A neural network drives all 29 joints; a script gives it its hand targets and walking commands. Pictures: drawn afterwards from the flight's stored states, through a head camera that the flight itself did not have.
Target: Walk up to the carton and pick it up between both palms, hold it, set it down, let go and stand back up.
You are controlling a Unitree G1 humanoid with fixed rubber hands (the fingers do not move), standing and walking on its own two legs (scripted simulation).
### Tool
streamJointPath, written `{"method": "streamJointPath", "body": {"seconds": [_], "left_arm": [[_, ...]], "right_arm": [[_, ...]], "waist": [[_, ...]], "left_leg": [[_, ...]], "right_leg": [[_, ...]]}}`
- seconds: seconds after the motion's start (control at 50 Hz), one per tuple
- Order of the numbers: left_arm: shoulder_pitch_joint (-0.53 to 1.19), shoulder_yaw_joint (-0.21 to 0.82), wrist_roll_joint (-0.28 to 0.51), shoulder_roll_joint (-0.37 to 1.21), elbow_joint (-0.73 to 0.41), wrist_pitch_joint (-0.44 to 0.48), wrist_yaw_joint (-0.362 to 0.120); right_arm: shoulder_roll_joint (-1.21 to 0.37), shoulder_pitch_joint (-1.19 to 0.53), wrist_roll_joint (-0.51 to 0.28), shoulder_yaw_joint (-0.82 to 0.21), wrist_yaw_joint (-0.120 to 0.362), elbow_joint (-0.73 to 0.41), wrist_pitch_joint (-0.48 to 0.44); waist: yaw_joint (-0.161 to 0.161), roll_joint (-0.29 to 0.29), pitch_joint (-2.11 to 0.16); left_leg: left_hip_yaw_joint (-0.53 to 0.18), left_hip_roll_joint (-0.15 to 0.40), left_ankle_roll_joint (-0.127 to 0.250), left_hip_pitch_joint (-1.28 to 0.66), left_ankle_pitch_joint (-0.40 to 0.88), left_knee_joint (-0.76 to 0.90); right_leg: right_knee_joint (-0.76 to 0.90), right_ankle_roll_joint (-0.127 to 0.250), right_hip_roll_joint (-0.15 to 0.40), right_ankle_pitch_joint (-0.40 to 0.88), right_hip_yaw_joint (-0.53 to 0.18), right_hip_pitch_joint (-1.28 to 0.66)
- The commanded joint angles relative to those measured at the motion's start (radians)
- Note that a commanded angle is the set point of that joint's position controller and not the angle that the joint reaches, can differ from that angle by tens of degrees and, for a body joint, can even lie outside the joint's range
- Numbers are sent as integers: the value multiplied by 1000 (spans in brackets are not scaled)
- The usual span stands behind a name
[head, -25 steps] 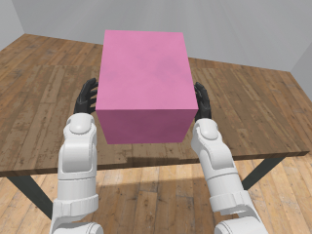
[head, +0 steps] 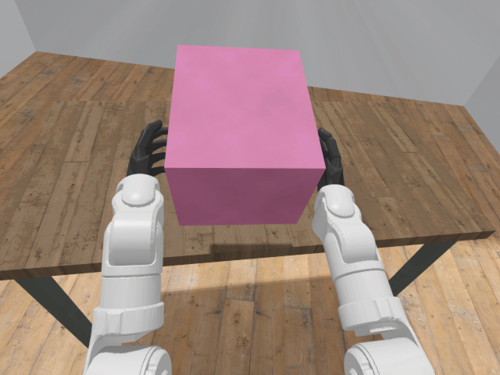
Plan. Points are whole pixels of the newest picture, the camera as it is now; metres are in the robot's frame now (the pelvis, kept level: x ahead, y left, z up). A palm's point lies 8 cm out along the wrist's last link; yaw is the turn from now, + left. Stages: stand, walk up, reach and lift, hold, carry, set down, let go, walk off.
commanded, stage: hold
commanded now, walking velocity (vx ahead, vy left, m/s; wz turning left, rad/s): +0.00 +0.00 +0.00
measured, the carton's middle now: (239, 137) +0.42 +0.00 +0.18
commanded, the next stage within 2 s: none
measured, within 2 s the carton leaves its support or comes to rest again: neither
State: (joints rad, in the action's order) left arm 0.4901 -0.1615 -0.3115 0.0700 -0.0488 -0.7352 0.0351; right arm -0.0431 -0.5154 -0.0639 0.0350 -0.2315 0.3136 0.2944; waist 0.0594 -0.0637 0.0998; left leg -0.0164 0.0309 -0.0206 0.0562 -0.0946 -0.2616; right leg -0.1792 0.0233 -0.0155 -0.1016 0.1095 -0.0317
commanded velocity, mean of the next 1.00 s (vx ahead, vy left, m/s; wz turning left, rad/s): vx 0.00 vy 0.00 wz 0.00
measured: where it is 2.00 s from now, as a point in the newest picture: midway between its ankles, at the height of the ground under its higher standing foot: outside the picture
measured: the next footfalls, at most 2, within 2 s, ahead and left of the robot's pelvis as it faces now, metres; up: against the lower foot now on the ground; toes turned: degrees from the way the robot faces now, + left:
none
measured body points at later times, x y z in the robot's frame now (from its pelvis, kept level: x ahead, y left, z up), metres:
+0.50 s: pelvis +0.01 -0.01 +0.00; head +0.00 +0.03 +0.45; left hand +0.37 +0.15 +0.15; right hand +0.37 -0.13 +0.15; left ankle +0.04 +0.13 -0.75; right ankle +0.01 -0.10 -0.75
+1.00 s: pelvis +0.00 +0.00 +0.00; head +0.00 +0.03 +0.45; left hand +0.37 +0.15 +0.15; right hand +0.37 -0.13 +0.15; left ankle +0.04 +0.13 -0.75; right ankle +0.01 -0.10 -0.75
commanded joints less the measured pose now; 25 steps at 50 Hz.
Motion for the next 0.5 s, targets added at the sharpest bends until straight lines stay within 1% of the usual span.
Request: {"method": "streamJointPath", "body": {"seconds": [0.0, 0.02, 0.04, 0.06, 0.08, 0.1, 0.12, 0.14, 0.16, 0.18, 0.2, 0.24, 0.28, 0.32, 0.34, 0.36, 0.38, 0.4, 0.42, 0.44, 0.46, 0.48], "left_arm": [[622, 399, 154, 361, -208, 105, -170], [624, 399, 153, 361, -220, 104, -173], [620, 400, 155, 358, -222, 104, -175], [631, 396, 152, 355, -211, 103, -177], [635, 391, 148, 351, -209, 103, -178], [632, 393, 149, 356, -218, 104, -178], [640, 395, 144, 347, -221, 104, -178], [634, 392, 150, 345, -207, 102, -179], [639, 394, 146, 348, -202, 101, -180], [637, 396, 149, 348, -202, 102, -181], [647, 393, 151, 345, -197, 105, -180], [645, 406, 151, 357, -210, 109, -179], [656, 412, 159, 356, -217, 118, -180], [642, 424, 165, 359, -241, 123, -177], [637, 426, 161, 358, -246, 123, -177], [636, 432, 164, 362, -241, 121, -177], [630, 428, 163, 361, -238, 120, -177], [634, 430, 165, 354, -250, 124, -179], [623, 460, 174, 374, -272, 125, -178], [634, 457, 172, 368, -267, 126, -178], [630, 461, 175, 368, -269, 124, -177], [630, 453, 171, 368, -264, 125, -176]], "right_arm": [[-342, -690, -39, -307, 97, -319, -83], [-340, -679, -43, -306, 95, -306, -82], [-347, -682, -49, -312, 94, -312, -82], [-342, -680, -45, -309, 94, -292, -80], [-351, -668, -45, -305, 95, -280, -79], [-354, -666, -48, -309, 94, -292, -80], [-348, -667, -47, -307, 94, -279, -79], [-348, -667, -49, -303, 92, -291, -80], [-346, -670, -49, -300, 91, -270, -80], [-341, -668, -43, -294, 91, -273, -81], [-342, -682, -39, -288, 93, -271, -84], [-343, -675, -41, -290, 94, -281, -87], [-355, -689, -46, -309, 91, -299, -94], [-365, -681, -51, -322, 85, -329, -96], [-371, -667, -54, -331, 82, -329, -93], [-362, -665, -55, -325, 81, -317, -88], [-357, -655, -55, -317, 80, -313, -85], [-366, -661, -60, -329, 80, -325, -86], [-359, -655, -59, -332, 80, -351, -90], [-359, -665, -56, -337, 80, -354, -90], [-354, -663, -62, -337, 81, -353, -89], [-358, -650, -57, -336, 82, -340, -84]], "waist": [[1, 68, -519], [2, 81, -513], [0, 79, -513], [-4, 77, -497], [1, 76, -483], [0, 71, -483], [3, 77, -465], [3, 73, -467], [4, 84, -455], [12, 83, -458], [8, 85, -462], [13, 92, -465], [9, 84, -494], [12, 95, -524], [6, 93, -527], [15, 99, -516], [17, 107, -497], [10, 93, -518], [26, 107, -534], [19, 102, -532], [19, 108, -537], [15, 104, -510]], "left_leg": [[47, -55, 4, -151, 222, 1], [47, -55, 1, -148, 217, 6], [48, -57, 3, -152, 216, 5], [49, -57, 5, -148, 191, 10], [54, -58, 9, -141, 175, 14], [54, -55, 9, -142, 179, 15], [54, -56, 7, -135, 169, 17], [57, -57, 7, -130, 164, 17], [62, -57, 3, -127, 164, 17], [57, -55, 7, -133, 156, 17], [58, -55, 4, -131, 145, 19], [56, -54, 2, -147, 163, 15], [56, -56, 2, -146, 178, 3], [52, -58, 3, -150, 225, -4], [52, -60, 5, -147, 238, -6], [44, -60, 3, -147, 241, -7], [44, -60, -1, -150, 245, -5], [44, -61, 1, -148, 239, -10], [40, -59, -2, -159, 265, -14], [42, -62, 0, -160, 262, -15], [40, -59, -5, -169, 273, -15], [39, -58, -3, -169, 262, -11]], "right_leg": [[-12, -63, -17, 253, 0, -171], [-10, -61, -17, 244, 2, -169], [-12, -64, -17, 246, 1, -163], [-10, -63, -15, 231, 1, -160], [-9, -65, -12, 223, 1, -161], [-11, -65, -16, 225, 1, -163], [-10, -61, -15, 216, 5, -155], [-11, -63, -14, 213, 3, -156], [-7, -63, -16, 208, 3, -151], [-7, -63, -14, 200, 5, -146], [-9, -60, -15, 178, 6, -140], [-6, -61, -18, 187, 5, -140], [-15, -63, -16, 222, 5, -158], [-22, -67, -21, 278, -1, -175], [-22, -68, -16, 303, -6, -184], [-27, -64, -16, 302, -2, -178], [-23, -63, -18, 293, 0, -169], [-25, -65, -17, 292, -2, -171], [-26, -61, -20, 298, 1, -172], [-26, -63, -19, 298, 2, -167], [-25, -63, -22, 299, 3, -166], [-21, -65, -23, 287, 1, -161]]}}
